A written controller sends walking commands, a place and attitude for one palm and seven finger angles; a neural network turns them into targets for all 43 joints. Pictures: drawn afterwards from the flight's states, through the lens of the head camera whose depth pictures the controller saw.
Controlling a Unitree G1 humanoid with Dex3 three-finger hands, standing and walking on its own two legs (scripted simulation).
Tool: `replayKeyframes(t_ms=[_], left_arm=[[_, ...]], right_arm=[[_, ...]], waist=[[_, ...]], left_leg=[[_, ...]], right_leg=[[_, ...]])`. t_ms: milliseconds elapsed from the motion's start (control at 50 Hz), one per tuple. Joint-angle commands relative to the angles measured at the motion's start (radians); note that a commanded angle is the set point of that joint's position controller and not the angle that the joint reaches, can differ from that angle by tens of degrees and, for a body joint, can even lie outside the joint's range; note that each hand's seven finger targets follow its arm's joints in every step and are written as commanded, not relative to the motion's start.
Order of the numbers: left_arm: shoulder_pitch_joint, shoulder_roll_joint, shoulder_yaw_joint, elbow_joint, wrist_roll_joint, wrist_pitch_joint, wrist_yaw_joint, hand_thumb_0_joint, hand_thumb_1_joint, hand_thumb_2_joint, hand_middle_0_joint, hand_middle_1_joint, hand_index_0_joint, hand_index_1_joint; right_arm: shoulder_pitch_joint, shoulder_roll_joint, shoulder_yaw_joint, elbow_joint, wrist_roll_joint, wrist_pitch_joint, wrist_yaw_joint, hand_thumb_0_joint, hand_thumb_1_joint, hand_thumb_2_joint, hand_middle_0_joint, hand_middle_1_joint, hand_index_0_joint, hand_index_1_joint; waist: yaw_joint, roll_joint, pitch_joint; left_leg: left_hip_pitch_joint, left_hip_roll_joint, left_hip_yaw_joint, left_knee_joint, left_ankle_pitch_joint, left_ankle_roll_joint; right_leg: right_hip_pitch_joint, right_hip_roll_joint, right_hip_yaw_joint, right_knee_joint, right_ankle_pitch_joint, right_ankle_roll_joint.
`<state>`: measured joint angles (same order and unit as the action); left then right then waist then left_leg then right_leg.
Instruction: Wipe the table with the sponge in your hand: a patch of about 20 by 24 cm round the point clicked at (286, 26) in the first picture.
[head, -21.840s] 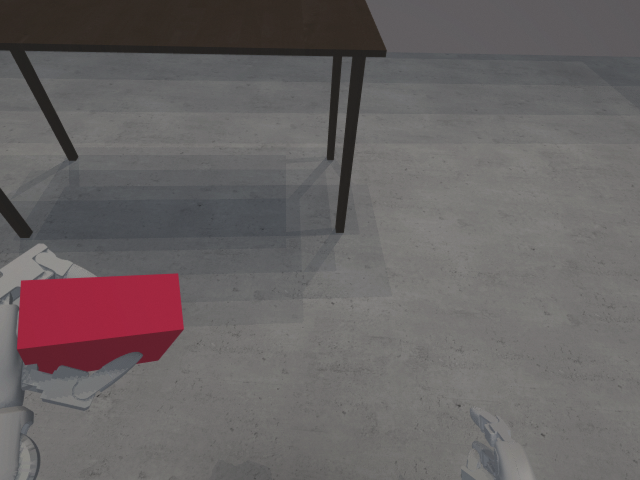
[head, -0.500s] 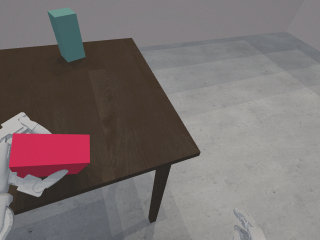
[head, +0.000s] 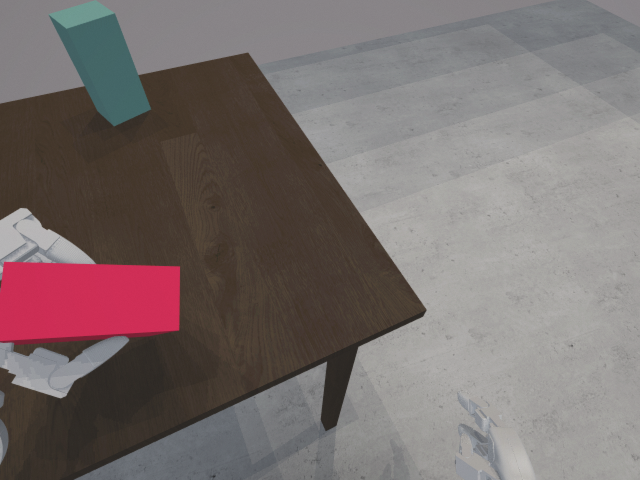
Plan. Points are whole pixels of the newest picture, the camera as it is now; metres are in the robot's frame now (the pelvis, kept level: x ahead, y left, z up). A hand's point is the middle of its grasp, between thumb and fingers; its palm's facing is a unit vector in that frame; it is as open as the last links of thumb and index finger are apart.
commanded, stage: come to a stop and stand still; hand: left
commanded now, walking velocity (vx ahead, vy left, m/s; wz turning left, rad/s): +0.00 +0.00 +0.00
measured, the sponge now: (116, 307) +0.24 +0.20 +0.16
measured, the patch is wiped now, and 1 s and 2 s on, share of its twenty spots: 0.00 0.00 0.00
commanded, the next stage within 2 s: look again from close up in 0.36 s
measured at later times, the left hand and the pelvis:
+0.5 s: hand (26, 342) +0.20 +0.27 +0.15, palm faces +0.39 -0.84 -0.38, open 9.6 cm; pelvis -0.01 +0.00 +0.00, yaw +1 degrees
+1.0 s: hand (52, 369) +0.18 +0.23 +0.16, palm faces +0.39 -0.86 -0.34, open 9.6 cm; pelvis -0.03 -0.01 +0.00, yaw +1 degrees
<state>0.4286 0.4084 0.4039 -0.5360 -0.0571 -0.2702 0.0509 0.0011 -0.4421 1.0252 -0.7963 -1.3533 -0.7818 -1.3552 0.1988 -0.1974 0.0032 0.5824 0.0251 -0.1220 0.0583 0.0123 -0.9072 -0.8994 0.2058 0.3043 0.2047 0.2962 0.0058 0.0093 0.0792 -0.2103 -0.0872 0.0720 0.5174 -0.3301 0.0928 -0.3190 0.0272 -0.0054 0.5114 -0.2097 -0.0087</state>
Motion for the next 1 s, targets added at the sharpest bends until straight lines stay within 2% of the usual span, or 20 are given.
replayKeyframes(t_ms=[0, 40, 60, 100, 140, 200, 260, 320, 340, 360, 540, 620, 640, 660, 700, 820, 860, 940, 960, 980], left_arm=[[-0.013, 0.221, 0.197, -0.110, -0.011, -0.021, 0.036, 0.000, 0.100, 1.300, -1.200, -1.600, -1.200, -1.600], [-0.118, 0.281, 0.226, -0.167, 0.004, -0.024, 0.039, 0.000, 0.100, 1.300, -1.200, -1.600, -1.200, -1.600], [-0.135, 0.246, 0.192, -0.144, 0.004, -0.026, 0.032, 0.000, 0.100, 1.300, -1.200, -1.600, -1.200, -1.600], [-0.185, 0.257, 0.169, -0.195, 0.014, -0.024, 0.024, 0.000, 0.100, 1.300, -1.200, -1.600, -1.200, -1.600], [-0.218, 0.224, 0.123, -0.270, 0.021, -0.022, 0.019, 0.000, 0.100, 1.300, -1.200, -1.600, -1.200, -1.600], [-0.147, 0.175, 0.081, -0.281, 0.024, -0.019, 0.019, 0.000, 0.100, 1.300, -1.200, -1.600, -1.200, -1.600], [-0.038, 0.109, 0.062, -0.168, 0.008, -0.003, 0.020, 0.000, 0.100, 1.300, -1.200, -1.600, -1.200, -1.600], [-0.037, 0.141, 0.104, -0.111, -0.004, 0.005, 0.025, 0.000, 0.100, 1.300, -1.200, -1.600, -1.200, -1.600], [-0.036, 0.150, 0.122, -0.085, -0.003, 0.011, 0.031, 0.000, 0.100, 1.300, -1.200, -1.600, -1.200, -1.600], [-0.051, 0.117, 0.087, -0.065, -0.008, 0.011, 0.027, 0.000, 0.100, 1.300, -1.200, -1.600, -1.200, -1.600], [-0.215, 0.147, 0.038, -0.264, 0.019, 0.007, 0.043, 0.000, 0.100, 1.300, -1.200, -1.600, -1.200, -1.600], [-0.158, 0.144, 0.052, -0.203, 0.017, 0.005, 0.048, 0.000, 0.100, 1.300, -1.200, -1.600, -1.200, -1.600], [-0.128, 0.156, 0.078, -0.166, 0.019, 0.010, 0.053, 0.000, 0.100, 1.300, -1.200, -1.600, -1.200, -1.600], [-0.117, 0.118, 0.050, -0.127, 0.014, 0.009, 0.050, 0.000, 0.100, 1.300, -1.200, -1.600, -1.200, -1.600], [-0.121, 0.121, 0.055, -0.089, 0.016, 0.008, 0.045, 0.000, 0.100, 1.300, -1.200, -1.600, -1.200, -1.600], [-0.152, 0.107, 0.023, -0.065, 0.018, 0.001, 0.038, 0.000, 0.100, 1.300, -1.200, -1.600, -1.200, -1.600], [-0.168, 0.086, -0.003, -0.086, 0.021, -0.002, 0.039, 0.000, 0.100, 1.300, -1.200, -1.600, -1.200, -1.600], [-0.201, 0.146, 0.037, -0.173, 0.036, -0.015, 0.050, 0.000, 0.100, 1.300, -1.200, -1.600, -1.200, -1.600], [-0.197, 0.118, 0.016, -0.166, 0.034, -0.019, 0.050, 0.000, 0.100, 1.300, -1.200, -1.600, -1.200, -1.600], [-1.246, 0.969, 0.606, -0.456, 0.221, -0.135, 0.076, 0.000, 0.100, 1.300, -1.200, -1.600, -1.200, -1.600]], right_arm=[[-0.081, -0.144, -0.057, -0.160, -0.003, -0.024, -0.041, 0.000, -0.900, -0.900, 0.200, 0.300, 0.200, 0.300], [-0.096, -0.144, -0.045, -0.166, -0.007, -0.013, -0.056, 0.000, -0.900, -0.900, 0.200, 0.300, 0.200, 0.300], [-0.083, -0.130, -0.042, -0.165, -0.012, -0.010, -0.062, 0.000, -0.900, -0.900, 0.200, 0.300, 0.200, 0.300], [-0.072, -0.131, -0.044, -0.174, -0.015, -0.019, -0.056, 0.000, -0.900, -0.900, 0.200, 0.300, 0.200, 0.300], [-0.101, -0.118, -0.037, -0.180, -0.012, -0.036, -0.044, 0.000, -0.900, -0.900, 0.200, 0.300, 0.200, 0.300], [-0.053, -0.133, -0.049, -0.176, -0.016, -0.044, -0.032, 0.000, -0.900, -0.900, 0.200, 0.300, 0.200, 0.300], [-0.049, -0.144, -0.050, -0.170, -0.004, -0.030, -0.032, 0.000, -0.900, -0.900, 0.200, 0.300, 0.200, 0.300], [-0.051, -0.146, -0.054, -0.169, 0.003, -0.007, -0.048, 0.000, -0.900, -0.900, 0.200, 0.300, 0.200, 0.300], [-0.074, -0.138, -0.047, -0.164, 0.004, 0.000, -0.055, 0.000, -0.900, -0.900, 0.200, 0.300, 0.200, 0.300], [-0.065, -0.134, -0.042, -0.172, 0.001, 0.011, -0.063, 0.000, -0.900, -0.900, 0.200, 0.300, 0.200, 0.300], [-0.117, -0.130, -0.033, -0.195, 0.000, -0.019, -0.080, 0.000, -0.900, -0.900, 0.200, 0.300, 0.200, 0.300], [-0.082, -0.131, -0.039, -0.191, -0.003, -0.024, -0.082, 0.000, -0.900, -0.900, 0.200, 0.300, 0.200, 0.300], [-0.095, -0.132, -0.036, -0.187, 0.000, -0.022, -0.084, 0.000, -0.900, -0.900, 0.200, 0.300, 0.200, 0.300], [-0.077, -0.123, -0.032, -0.186, -0.003, -0.016, -0.086, 0.000, -0.900, -0.900, 0.200, 0.300, 0.200, 0.300], [-0.062, -0.131, -0.037, -0.185, -0.002, -0.016, -0.087, 0.000, -0.900, -0.900, 0.200, 0.300, 0.200, 0.300], [-0.057, -0.132, -0.034, -0.181, -0.001, -0.029, -0.094, 0.000, -0.900, -0.900, 0.200, 0.300, 0.200, 0.300], [-0.070, -0.133, -0.029, -0.177, -0.002, -0.036, -0.094, 0.000, -0.900, -0.900, 0.200, 0.300, 0.200, 0.300], [-0.085, -0.138, -0.033, -0.173, 0.000, -0.059, -0.091, 0.000, -0.900, -0.900, 0.200, 0.300, 0.200, 0.300], [-0.075, -0.134, -0.030, -0.174, -0.004, -0.061, -0.092, 0.000, -0.900, -0.900, 0.200, 0.300, 0.200, 0.300], [0.115, -0.176, 0.002, -0.135, -0.080, -0.124, -0.082, 0.000, -0.900, -0.900, 0.200, 0.300, 0.200, 0.300]], waist=[[0.017, -0.084, -0.224], [0.013, 0.053, -0.220], [0.015, 0.107, -0.214], [0.018, 0.202, -0.225], [0.019, 0.246, -0.244], [0.017, 0.170, -0.227], [0.017, 0.049, -0.186], [0.016, 0.005, -0.172], [0.014, 0.008, -0.168], [0.014, 0.026, -0.162], [0.025, 0.130, -0.198], [0.028, 0.069, -0.169], [0.030, 0.075, -0.153], [0.028, 0.065, -0.140], [0.026, 0.065, -0.100], [0.026, -0.002, -0.111], [0.022, 0.021, -0.116], [0.027, 0.085, -0.121], [0.024, 0.092, -0.128], [-0.002, 0.037, 0.045]], left_leg=[[-0.016, 0.188, -0.166, -0.121, 0.545, -0.145], [0.009, 0.196, -0.172, -0.129, 0.589, -0.140], [0.017, 0.207, -0.181, -0.120, 0.638, -0.135], [0.081, 0.217, -0.181, -0.086, 0.763, -0.135], [0.168, 0.218, -0.172, -0.071, 0.826, -0.141], [0.141, 0.218, -0.175, -0.020, 0.897, -0.165], [0.013, 0.183, -0.160, -0.026, 0.704, -0.184], [-0.043, 0.173, -0.155, -0.064, 0.539, -0.177], [-0.018, 0.172, -0.145, -0.095, 0.488, -0.169], [-0.035, 0.177, -0.154, -0.108, 0.439, -0.160], [-0.007, 0.195, -0.170, -0.173, 0.343, -0.135], [-0.088, 0.190, -0.185, -0.188, 0.216, -0.127], [-0.098, 0.186, -0.179, -0.206, 0.156, -0.123], [-0.119, 0.188, -0.185, -0.212, 0.110, -0.118], [-0.167, 0.194, -0.191, -0.233, 0.030, -0.102], [-0.153, 0.188, -0.185, -0.228, 0.011, -0.081], [-0.126, 0.179, -0.190, -0.230, -0.002, -0.080], [-0.145, 0.176, -0.184, -0.229, -0.027, -0.061], [-0.157, 0.177, -0.200, -0.233, -0.025, -0.063], [-0.333, 0.174, -0.152, -0.124, 0.166, -0.025]], right_leg=[[0.214, -0.077, 0.029, 0.052, 0.279, -0.020], [0.190, -0.056, 0.038, 0.102, 0.225, -0.016], [0.168, -0.065, 0.011, 0.105, 0.162, -0.013], [0.141, -0.060, 0.004, 0.097, 0.097, -0.016], [0.099, -0.046, -0.004, 0.091, 0.035, -0.019], [0.156, -0.045, -0.034, 0.025, 0.097, -0.032], [0.224, -0.059, -0.003, -0.002, 0.236, -0.054], [0.237, -0.082, 0.044, 0.003, 0.297, -0.056], [0.202, -0.072, 0.059, 0.003, 0.270, -0.043], [0.201, -0.081, 0.043, -0.007, 0.239, -0.036], [0.250, -0.058, 0.040, 0.004, 0.176, -0.020], [0.303, -0.076, 0.047, -0.030, 0.180, -0.025], [0.288, -0.067, 0.057, -0.036, 0.143, -0.024], [0.285, -0.074, 0.045, -0.052, 0.112, -0.024], [0.286, -0.071, 0.056, -0.059, 0.090, -0.022], [0.271, -0.079, 0.069, -0.096, 0.067, -0.018], [0.247, -0.076, 0.072, -0.109, 0.029, -0.020], [0.273, -0.071, 0.089, -0.099, 0.041, -0.020], [0.292, -0.077, 0.081, -0.092, 0.044, -0.023], [0.186, -0.016, 0.051, -0.060, 0.107, 0.030]])
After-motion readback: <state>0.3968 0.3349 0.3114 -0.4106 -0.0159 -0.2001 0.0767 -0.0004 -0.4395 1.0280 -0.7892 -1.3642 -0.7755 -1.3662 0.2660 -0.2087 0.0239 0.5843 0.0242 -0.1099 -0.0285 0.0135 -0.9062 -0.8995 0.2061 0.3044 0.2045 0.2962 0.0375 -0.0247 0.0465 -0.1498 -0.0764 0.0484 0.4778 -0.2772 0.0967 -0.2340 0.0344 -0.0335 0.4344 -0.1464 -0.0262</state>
